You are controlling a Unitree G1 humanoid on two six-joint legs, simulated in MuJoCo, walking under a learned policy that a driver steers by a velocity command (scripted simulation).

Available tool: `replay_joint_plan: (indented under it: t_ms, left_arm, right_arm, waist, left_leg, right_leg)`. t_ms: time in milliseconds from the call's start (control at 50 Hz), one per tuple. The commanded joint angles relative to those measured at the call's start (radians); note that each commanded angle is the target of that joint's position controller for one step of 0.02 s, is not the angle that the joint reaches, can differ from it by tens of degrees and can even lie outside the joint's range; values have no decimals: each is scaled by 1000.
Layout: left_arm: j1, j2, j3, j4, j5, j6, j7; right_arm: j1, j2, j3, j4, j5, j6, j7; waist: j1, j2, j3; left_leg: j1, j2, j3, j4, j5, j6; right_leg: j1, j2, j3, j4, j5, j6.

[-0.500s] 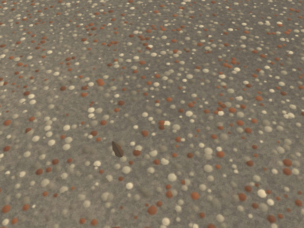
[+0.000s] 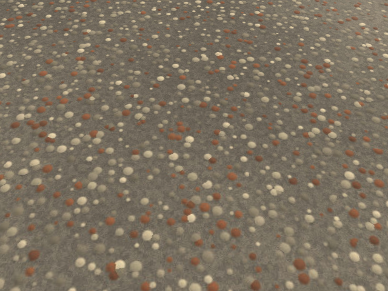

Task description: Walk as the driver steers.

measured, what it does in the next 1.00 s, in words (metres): walks ahead: right foot, then left foot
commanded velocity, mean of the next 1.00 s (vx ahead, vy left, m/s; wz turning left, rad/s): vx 0.35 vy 0.00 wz -0.19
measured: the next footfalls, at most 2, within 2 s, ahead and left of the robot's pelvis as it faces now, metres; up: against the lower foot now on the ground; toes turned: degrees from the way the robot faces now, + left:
right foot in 0.28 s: +0.45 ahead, -0.11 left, +0.00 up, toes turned -9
left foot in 0.72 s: +0.57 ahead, +0.05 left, +0.00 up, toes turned -8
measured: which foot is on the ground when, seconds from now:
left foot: down 0.00-0.26, up 0.28-0.70, down 0.72-1.00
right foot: up 0.00-0.26, down 0.28-1.00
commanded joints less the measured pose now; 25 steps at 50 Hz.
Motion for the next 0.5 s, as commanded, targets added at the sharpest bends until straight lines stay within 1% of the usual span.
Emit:
replay_joint_plan:
  t_ms: [20,40,80,100,120,140,160,180,200,220,240,260,280,300,320,340,360,380,400,420,460,480,500]
  left_arm:
    - [-78,-35,-28,-129,16,13,-30]
    - [-102,-40,-34,-144,16,17,-34]
    - [-159,-27,-42,-174,14,16,-37]
    - [-190,-19,-45,-188,13,14,-40]
    - [-227,-12,-50,-198,13,11,-46]
    - [-254,-19,-55,-188,14,6,-51]
    - [-276,-56,-71,-208,14,-5,-57]
    - [-293,-56,-74,-200,18,-14,-57]
    - [-270,-49,-72,-185,29,-22,-52]
    - [-202,-28,-65,-154,38,-29,-42]
    - [-60,-3,-54,-106,44,-38,-32]
    - [118,16,-42,-39,49,-45,-18]
    - [203,89,-21,1,60,-46,1]
    - [147,191,-4,-22,67,-45,14]
    - [216,186,22,-37,-6,-39,23]
    - [113,145,10,-31,-26,-37,34]
    - [41,62,-12,-22,-29,-38,34]
    - [12,9,-28,-10,-24,-40,38]
    - [-5,-29,-42,-5,-27,-40,44]
    - [5,-47,-52,8,-22,-45,43]
    - [13,-20,-45,34,-12,-60,39]
    - [3,-12,-42,40,-8,-64,38]
    - [-6,-17,-44,47,-8,-64,36]
  right_arm:
    - [138,-59,-15,32,18,-36,12]
    - [139,-62,-16,42,21,-47,18]
    - [117,-77,-17,52,18,-61,24]
    - [107,-86,-19,56,17,-65,25]
    - [103,-93,-20,61,20,-67,27]
    - [118,-72,-12,74,28,-64,28]
    - [136,-113,-16,80,29,-67,30]
    - [161,-121,-17,103,33,-66,29]
    - [184,-149,-21,119,37,-64,26]
    - [192,-188,-31,125,39,-53,18]
    - [195,-213,-34,132,41,-40,9]
    - [184,-213,-33,131,50,-29,1]
    - [221,-167,-25,113,53,-24,0]
    - [408,-6,7,95,72,-11,12]
    - [369,-106,-13,101,88,2,-7]
    - [269,-89,-7,76,87,2,-8]
    - [212,-81,0,70,64,1,-4]
    - [186,-64,3,80,43,12,-3]
    - [213,-50,7,93,28,34,3]
    - [223,-33,6,103,22,52,8]
    - [218,7,11,107,25,68,12]
    - [208,14,11,108,27,71,12]
    - [189,19,13,108,28,73,11]
  waist:
    - [-27,156,1]
    - [-17,142,18]
    - [10,128,60]
    - [20,124,83]
    - [21,105,100]
    - [1,62,110]
    - [7,97,132]
    - [1,72,142]
    - [10,86,108]
    - [36,119,49]
    - [101,139,-44]
    - [184,137,-135]
    - [183,77,-232]
    - [31,-192,-416]
    - [122,-49,-625]
    - [70,-34,-463]
    - [32,14,-275]
    - [3,35,-165]
    - [-28,33,-132]
    - [-42,33,-125]
    - [-65,24,-139]
    - [-74,17,-149]
    - [-77,8,-145]
  left_leg:
    - [204,258,-308,-346,-115,129]
    - [193,255,-264,-374,-66,137]
    - [158,235,-150,-434,32,144]
    - [138,217,-83,-460,79,140]
    - [117,191,-16,-495,119,132]
    - [102,129,69,-507,270,119]
    - [64,177,67,-505,420,131]
    - [113,184,83,-490,624,132]
    - [192,183,96,-427,832,123]
    - [259,177,110,-313,984,112]
    - [281,176,117,-112,1076,102]
    - [243,148,134,131,1024,80]
    - [95,81,123,435,558,62]
    - [-238,-63,32,921,-433,24]
    - [-254,-99,-203,1029,-365,42]
    - [-276,-44,-199,959,-253,43]
    - [-296,-4,-155,841,-200,39]
    - [-284,19,-146,762,-182,33]
    - [-204,29,-142,695,-166,24]
    - [-129,29,-142,632,-153,18]
    - [-67,14,-116,549,-118,8]
    - [-59,8,-107,506,-86,10]
    - [-51,9,-98,444,-44,14]
  right_leg:
    - [-308,-115,77,1,39,15]
    - [-333,-111,84,-18,68,21]
    - [-350,-101,94,-128,151,29]
    - [-331,-97,77,-221,202,32]
    - [-279,-89,30,-335,258,29]
    - [-198,-43,-57,-421,295,23]
    - [-105,-55,-77,-524,321,12]
    - [-67,-28,-107,-577,342,5]
    - [-18,14,-128,-631,338,-6]
    - [60,61,-145,-663,292,-13]
    - [213,88,-131,-705,293,-33]
    - [407,71,-88,-791,405,-53]
    - [615,-54,23,-737,589,-49]
    - [946,-420,429,-584,1336,-179]
    - [970,-454,518,-622,1481,-241]
    - [787,-402,400,-713,1336,-216]
    - [605,-343,328,-784,1166,-181]
    - [483,-301,283,-830,1105,-152]
    - [368,-274,235,-886,1078,-139]
    - [300,-261,199,-915,1098,-127]
    - [244,-242,132,-948,1150,-135]
    - [236,-229,100,-955,1152,-131]
    - [224,-208,67,-959,1140,-117]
